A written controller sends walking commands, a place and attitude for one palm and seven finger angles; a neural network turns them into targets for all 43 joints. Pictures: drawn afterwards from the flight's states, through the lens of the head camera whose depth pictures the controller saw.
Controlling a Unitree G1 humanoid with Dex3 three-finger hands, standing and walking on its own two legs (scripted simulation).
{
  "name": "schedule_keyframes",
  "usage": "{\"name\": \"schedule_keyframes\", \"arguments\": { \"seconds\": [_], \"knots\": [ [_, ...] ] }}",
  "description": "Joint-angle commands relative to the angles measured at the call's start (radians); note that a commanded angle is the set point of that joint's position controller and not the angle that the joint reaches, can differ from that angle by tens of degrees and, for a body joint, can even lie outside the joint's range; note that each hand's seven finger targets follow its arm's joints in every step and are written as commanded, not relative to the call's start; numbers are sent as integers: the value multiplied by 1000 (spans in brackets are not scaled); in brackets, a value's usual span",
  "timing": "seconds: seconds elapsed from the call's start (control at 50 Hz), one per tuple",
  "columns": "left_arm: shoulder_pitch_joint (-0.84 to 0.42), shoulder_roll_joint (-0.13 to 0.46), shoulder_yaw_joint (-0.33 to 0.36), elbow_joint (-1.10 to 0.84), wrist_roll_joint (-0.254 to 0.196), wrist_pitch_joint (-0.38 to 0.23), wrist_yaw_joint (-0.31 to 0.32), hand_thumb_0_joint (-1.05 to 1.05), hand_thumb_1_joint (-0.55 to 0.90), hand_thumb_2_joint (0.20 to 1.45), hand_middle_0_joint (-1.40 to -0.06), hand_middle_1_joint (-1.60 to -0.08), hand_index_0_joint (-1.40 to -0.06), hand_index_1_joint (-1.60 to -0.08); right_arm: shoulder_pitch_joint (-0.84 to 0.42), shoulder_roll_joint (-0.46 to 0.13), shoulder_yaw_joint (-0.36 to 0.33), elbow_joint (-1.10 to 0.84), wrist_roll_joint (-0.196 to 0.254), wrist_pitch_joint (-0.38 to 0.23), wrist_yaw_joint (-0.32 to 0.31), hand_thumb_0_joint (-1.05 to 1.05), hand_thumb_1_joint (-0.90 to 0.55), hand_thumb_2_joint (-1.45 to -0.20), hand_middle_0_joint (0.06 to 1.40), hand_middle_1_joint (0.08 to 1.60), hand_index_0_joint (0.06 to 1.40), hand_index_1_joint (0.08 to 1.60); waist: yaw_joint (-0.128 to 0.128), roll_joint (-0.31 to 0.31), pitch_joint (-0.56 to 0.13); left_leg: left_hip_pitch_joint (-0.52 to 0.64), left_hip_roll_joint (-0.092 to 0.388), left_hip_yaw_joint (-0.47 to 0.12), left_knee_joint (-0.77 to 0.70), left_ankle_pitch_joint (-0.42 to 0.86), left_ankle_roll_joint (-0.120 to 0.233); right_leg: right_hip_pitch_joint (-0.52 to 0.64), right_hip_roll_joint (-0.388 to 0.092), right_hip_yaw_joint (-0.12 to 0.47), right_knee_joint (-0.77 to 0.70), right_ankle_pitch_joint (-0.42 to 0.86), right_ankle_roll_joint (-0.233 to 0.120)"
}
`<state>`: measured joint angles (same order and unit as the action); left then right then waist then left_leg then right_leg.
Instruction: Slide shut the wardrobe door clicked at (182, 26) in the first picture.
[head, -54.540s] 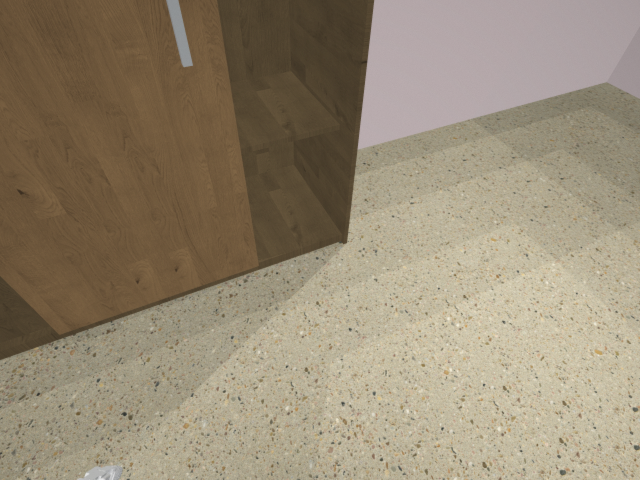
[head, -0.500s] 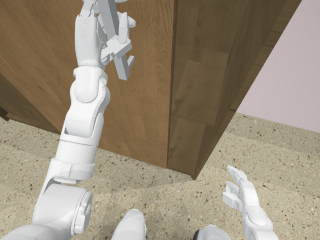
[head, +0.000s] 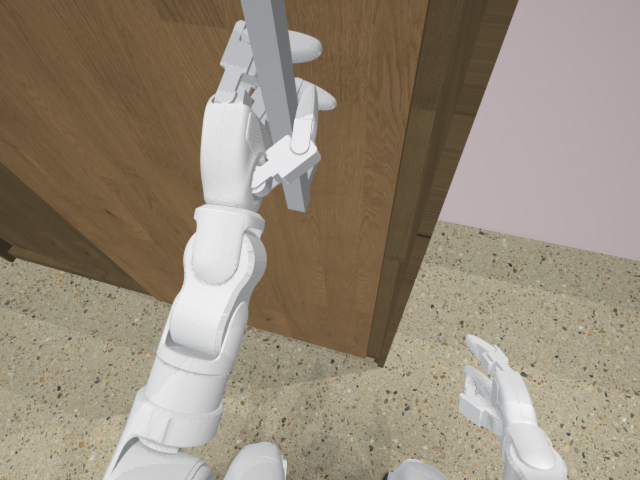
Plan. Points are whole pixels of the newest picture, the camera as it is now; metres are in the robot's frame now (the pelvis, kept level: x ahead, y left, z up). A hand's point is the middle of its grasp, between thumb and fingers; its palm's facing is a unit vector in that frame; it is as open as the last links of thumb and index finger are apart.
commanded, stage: step sideways, sliding the door along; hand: left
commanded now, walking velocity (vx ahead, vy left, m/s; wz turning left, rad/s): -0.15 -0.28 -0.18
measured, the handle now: (288, 73) +0.40 +0.08 +0.26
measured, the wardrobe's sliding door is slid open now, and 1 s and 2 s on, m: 0.03 0.00 0.00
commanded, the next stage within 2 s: stop walking and hold the door there in 0.40 s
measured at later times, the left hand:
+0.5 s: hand (350, 153) +0.35 +0.03 +0.23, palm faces -0.07 -1.00 -0.01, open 6.0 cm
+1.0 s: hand (350, 150) +0.35 +0.03 +0.23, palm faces +0.16 -0.98 -0.14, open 5.9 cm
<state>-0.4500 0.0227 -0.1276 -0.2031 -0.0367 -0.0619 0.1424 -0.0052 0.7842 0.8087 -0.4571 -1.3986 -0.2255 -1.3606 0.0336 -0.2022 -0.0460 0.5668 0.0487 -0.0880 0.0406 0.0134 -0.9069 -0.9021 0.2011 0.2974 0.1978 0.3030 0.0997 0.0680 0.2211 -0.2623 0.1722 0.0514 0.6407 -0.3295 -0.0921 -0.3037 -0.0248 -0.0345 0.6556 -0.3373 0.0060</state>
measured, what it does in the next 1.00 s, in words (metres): steps to the right: right foot, then left foot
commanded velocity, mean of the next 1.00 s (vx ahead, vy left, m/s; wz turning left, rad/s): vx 0.05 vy -0.08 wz -0.07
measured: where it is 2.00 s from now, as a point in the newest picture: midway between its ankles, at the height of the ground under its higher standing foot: outside the picture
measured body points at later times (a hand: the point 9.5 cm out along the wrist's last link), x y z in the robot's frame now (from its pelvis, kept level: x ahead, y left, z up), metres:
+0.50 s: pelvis -0.04 -0.04 +0.01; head +0.05 -0.03 +0.44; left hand +0.35 +0.08 +0.23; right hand +0.16 -0.26 -0.10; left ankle -0.02 +0.13 -0.72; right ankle -0.02 -0.15 -0.68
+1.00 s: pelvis -0.05 -0.11 +0.01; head -0.06 -0.12 +0.46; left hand +0.34 +0.08 +0.23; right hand +0.05 -0.40 -0.08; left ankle -0.01 +0.00 -0.72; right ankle -0.04 -0.22 -0.72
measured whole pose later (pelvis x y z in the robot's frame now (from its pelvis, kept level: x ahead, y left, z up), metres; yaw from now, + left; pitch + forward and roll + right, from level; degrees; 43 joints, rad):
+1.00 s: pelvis -0.05 -0.11 +0.01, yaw -10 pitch -2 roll +0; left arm -0.39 0.33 0.23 0.22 -0.06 -0.10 0.14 -0.05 0.71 0.81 -0.46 -1.40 -0.29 -1.40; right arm 0.20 -0.29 -0.03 0.66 0.04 0.00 -0.06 0.01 -0.91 -0.90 0.20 0.30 0.20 0.30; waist -0.03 0.02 0.02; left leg -0.22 0.04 0.11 0.49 -0.23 0.01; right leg -0.25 0.01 -0.01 0.50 -0.22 -0.01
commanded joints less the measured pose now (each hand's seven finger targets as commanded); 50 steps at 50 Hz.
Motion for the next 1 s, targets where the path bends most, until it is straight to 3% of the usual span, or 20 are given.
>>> {"name": "schedule_keyframes", "arguments": {
  "seconds": [0.0, 0.06, 0.1, 0.18, 0.22, 0.26, 0.3, 0.32, 0.36, 0.4, 0.48, 0.5, 0.52, 0.58, 0.62, 0.66, 0.74, 0.78, 0.88, 0.98],
  "knots": [
    [-470, -47, -242, -333, 16, -168, -108, 0, 900, 900, -450, -1400, -450, -1400, -47, -88, -47, -127, -7, -22, -14, 0, -900, -900, 200, 300, 200, 300, -145, -146, -638, 315, 34, 52, -23, 625, 103, 136, -81, 49, 19, 916, -30],
    [-473, -48, -223, -285, 8, -161, -118, 0, 900, 900, -450, -1400, -450, -1400, -51, -96, -47, -148, -18, 17, -2, 0, -900, -900, 200, 300, 200, 300, -150, 100, -582, 408, 220, -36, -115, 877, 187, -46, 14, -21, 146, 175, 0],
    [-531, -28, -199, -250, 14, -156, -112, 0, 900, 900, -450, -1400, -450, -1400, -70, -94, -43, -156, -17, 37, 8, 0, -900, -900, 200, 300, 200, 300, -145, 126, -514, 367, 252, -9, -109, 878, 196, -54, 22, -27, 96, -23, -10],
    [-563, -44, -213, -227, 14, -131, -100, 0, 900, 900, -450, -1400, -450, -1400, -109, -64, -25, -161, 7, 55, 2, 0, -900, -900, 200, 300, 200, 300, -129, -24, -516, 170, 115, 70, 75, 419, 126, 180, -33, 19, -109, 470, -29],
    [-540, -5, -186, -192, 4, -117, -89, 0, 900, 900, -450, -1400, -450, -1400, -116, -39, -40, -159, 8, 52, -17, 0, -900, -900, 200, 300, 200, 300, -117, -441, -547, -64, -130, 33, 290, -190, 56, 326, -211, 350, -184, 969, -166],
    [-529, -82, -245, -256, -3, -120, -85, 0, 900, 900, -450, -1400, -450, -1400, -103, -13, -16, -128, -4, 40, -23, 0, -900, -900, 200, 300, 200, 300, -127, -323, -551, -115, -121, -44, 218, -260, 71, 372, -227, 299, -115, 1024, -188],
    [-588, -79, -252, -259, 5, -149, -80, 0, 900, 900, -450, -1400, -450, -1400, -95, -21, -14, -102, -13, 44, -30, 0, -900, -900, 200, 300, 200, 300, -157, -251, -583, 32, -104, 39, -109, 26, 68, 318, -172, 182, 0, 993, -151],
    [-604, -74, -256, -255, 0, -158, -81, 0, 900, 900, -450, -1400, -450, -1400, -85, -34, -23, -101, -13, 49, -31, 0, -900, -900, 200, 300, 200, 300, -165, -183, -606, 198, -51, 59, -258, 278, 75, 221, -136, 120, 70, 861, -111],
    [-595, -98, -267, -184, -21, -150, -107, 0, 900, 900, -450, -1400, -450, -1400, -82, -107, -64, -144, -6, 58, -5, 0, -900, -900, 200, 300, 200, 300, -128, 133, -623, 567, 334, -260, -193, 923, 254, -233, 2, 35, 329, -50, -30],
    [-744, -76, -243, -226, -10, -159, -125, 0, 900, 900, -450, -1400, -450, -1400, -93, -97, -46, -144, -7, 63, 25, 0, -900, -900, 200, 300, 200, 300, -138, 92, -556, 427, 354, -257, -192, 712, 314, -251, -35, 113, 424, -128, -27],
    [-734, -77, -221, -94, -11, -134, -119, 0, 900, 900, -450, -1400, -450, -1400, -61, -116, -47, -123, 2, 67, 19, 0, -900, -900, 200, 300, 200, 300, -138, 164, -513, 392, 278, -75, -178, 657, 235, -190, -21, 24, 281, -84, -21],
    [-481, 415, 303, 211, 9, -115, -58, 0, 900, 900, -450, -1400, -450, -1400, 4, -162, -63, -38, -8, 91, -13, 0, -900, -900, 200, 300, 200, 300, -118, 226, -541, 388, 261, -38, -191, 669, 220, -170, 16, -14, 262, -90, 4],
    [-491, 267, 163, 102, -10, -117, -73, 0, 900, 900, -450, -1400, -450, -1400, -14, -134, -50, -72, -20, 100, -17, 0, -900, -900, 200, 300, 200, 300, -112, 239, -530, 367, 243, -34, -142, 669, 206, -110, 17, -15, 149, -84, -5],
    [-516, 272, 166, 94, -12, -126, -81, 0, 900, 900, -450, -1400, -450, -1400, -44, -131, -25, -81, -1, 68, -27, 0, -900, -900, 200, 300, 200, 300, -108, 226, -497, 236, 163, 57, -45, 471, 147, 90, 57, -81, -100, 92, 1],
    [-487, 364, 242, 131, -2, -119, -74, 0, 900, 900, -450, -1400, -450, -1400, -18, -97, -8, -74, 10, 47, -42, 0, -900, -900, 200, 300, 200, 300, -106, -100, -489, 72, -2, 105, 199, 214, 100, 265, -47, 32, -299, 394, -34],
    [-342, 522, 416, 261, -23, -85, -47, 0, 900, 900, -450, -1400, -450, -1400, -18, -103, -15, -53, 1, 38, -72, 0, -900, -900, 200, 300, 200, 300, -72, -462, -473, -195, -121, -5, 388, -258, 70, 333, -281, 374, -310, 663, -142],
    [-332, 512, 428, 148, -20, -89, -16, 0, 900, 900, -450, -1400, -450, -1400, -22, -98, 36, -18, -26, 21, -117, 0, -900, -900, 200, 300, 200, 300, -91, -227, -518, -46, -147, -7, -3, -86, 94, 309, -229, 219, -209, 641, -129],
    [-310, 501, 412, 135, -16, -101, -12, 0, 900, 900, -450, -1400, -450, -1400, -1, -104, 31, -25, -28, 28, -118, 0, -900, -900, 200, 300, 200, 300, -99, -245, -529, 83, -168, 40, -234, 107, 95, 281, -195, 180, -215, 492, -83],
    [-265, 479, 375, 208, -11, -106, -19, 0, 900, 900, -450, -1400, -450, -1400, -2, -151, 11, -56, -9, 36, -101, 0, -900, -900, 200, 300, 200, 300, -91, 74, -386, 91, -11, -86, -293, 48, 158, 69, -57, 120, -234, 36, -23],
    [-264, 516, 399, 216, -8, -118, -10, 0, 900, 900, -450, -1400, -450, -1400, 36, -152, 3, -57, -8, 28, -111, 0, -900, -900, 200, 300, 200, 300, -92, -83, -377, 45, -68, -41, -220, -37, 140, 78, -96, 209, -337, -4, -39]
  ]
}}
